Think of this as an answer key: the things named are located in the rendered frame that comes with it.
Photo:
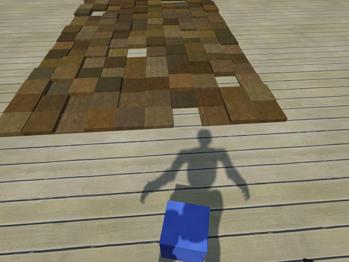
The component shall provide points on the carton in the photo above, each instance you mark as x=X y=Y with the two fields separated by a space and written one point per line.
x=184 y=234

